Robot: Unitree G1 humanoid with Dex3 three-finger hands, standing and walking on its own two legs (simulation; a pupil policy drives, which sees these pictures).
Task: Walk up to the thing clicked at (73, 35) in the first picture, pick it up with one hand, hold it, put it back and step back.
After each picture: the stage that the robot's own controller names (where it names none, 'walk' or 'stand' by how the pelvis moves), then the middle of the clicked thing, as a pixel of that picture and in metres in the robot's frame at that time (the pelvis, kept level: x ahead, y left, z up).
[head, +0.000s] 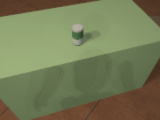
stand; (77, 35) +0.74 +0.06 -0.12
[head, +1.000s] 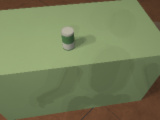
rise first; (68, 39) +0.66 +0.12 -0.09
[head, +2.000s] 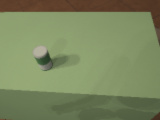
rise first; (43, 58) +0.50 +0.25 -0.09
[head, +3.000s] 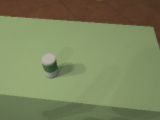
stand; (50, 66) +0.49 +0.18 -0.10
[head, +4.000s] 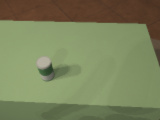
stand; (45, 69) +0.47 +0.20 -0.12
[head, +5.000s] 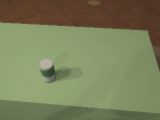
stand; (47, 70) +0.49 +0.19 -0.12
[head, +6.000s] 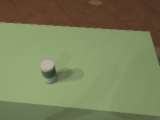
stand; (49, 72) +0.48 +0.19 -0.12
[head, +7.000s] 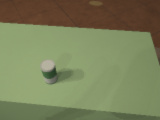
rise first; (49, 72) +0.48 +0.18 -0.12
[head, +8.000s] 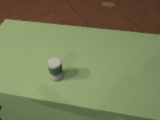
rise first; (55, 69) +0.49 +0.18 -0.12
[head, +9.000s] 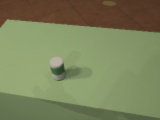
go down; (57, 68) +0.49 +0.18 -0.12
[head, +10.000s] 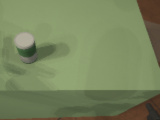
go down; (26, 48) +0.49 +0.17 -0.05
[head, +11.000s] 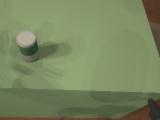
approach; (28, 47) +0.49 +0.17 -0.04
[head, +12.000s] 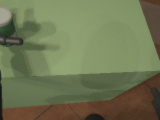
close; (3, 28) +0.52 +0.18 +0.00
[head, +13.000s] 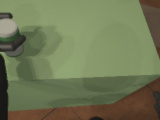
lift; (10, 39) +0.49 +0.17 +0.00
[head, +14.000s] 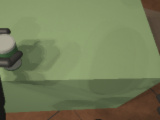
lift; (8, 53) +0.44 +0.20 +0.00
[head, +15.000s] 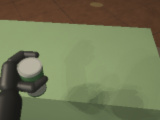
lift; (33, 78) +0.32 +0.17 +0.09
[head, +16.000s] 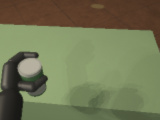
hold; (33, 78) +0.32 +0.18 +0.09
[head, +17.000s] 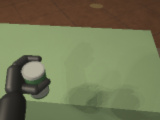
hold; (36, 81) +0.32 +0.17 +0.07
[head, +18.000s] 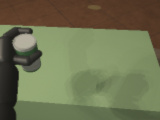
crouch; (28, 54) +0.39 +0.19 +0.13
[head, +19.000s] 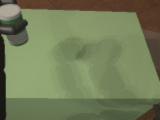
lower; (14, 26) +0.49 +0.19 +0.12
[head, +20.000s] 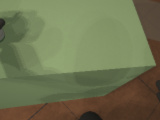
lower; out of the picture +0.54 +0.19 +0.01
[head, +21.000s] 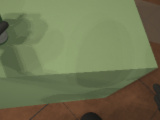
lower; out of the picture +0.53 +0.19 +0.01
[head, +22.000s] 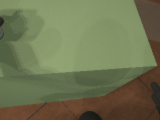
lower; out of the picture +0.54 +0.20 +0.01
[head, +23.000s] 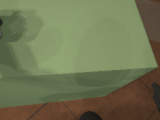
lower; out of the picture +0.53 +0.20 +0.01
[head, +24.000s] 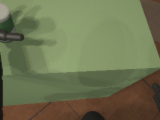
withdraw; (2, 24) +0.53 +0.17 +0.01
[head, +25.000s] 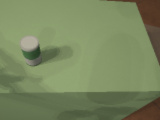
sink last; (31, 51) +0.49 +0.16 -0.04
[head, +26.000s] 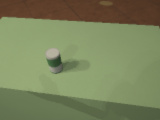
stand; (54, 61) +0.52 +0.18 -0.06
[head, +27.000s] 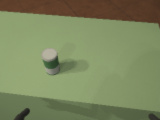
stand; (51, 62) +0.49 +0.17 -0.06
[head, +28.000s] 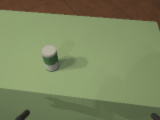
stand; (50, 58) +0.51 +0.17 -0.05
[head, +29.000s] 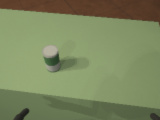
stand; (52, 59) +0.50 +0.17 -0.06
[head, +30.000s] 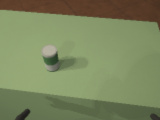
stand; (51, 58) +0.50 +0.17 -0.05
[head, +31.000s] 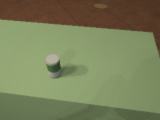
stand; (53, 66) +0.51 +0.17 -0.10
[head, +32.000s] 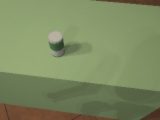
walk; (56, 44) +0.55 +0.14 -0.09
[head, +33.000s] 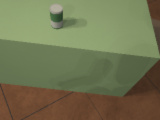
walk; (56, 17) +0.73 +0.16 -0.10
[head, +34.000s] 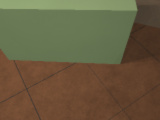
walk; out of the picture +1.05 +0.27 -0.09
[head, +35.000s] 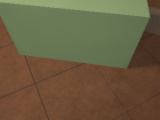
stand; out of the picture +1.12 +0.17 -0.10
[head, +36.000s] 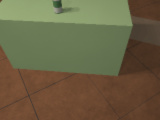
stand; (57, 4) +1.13 +0.22 -0.12
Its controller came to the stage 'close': yes
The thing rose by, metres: 0.22
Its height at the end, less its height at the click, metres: +0.00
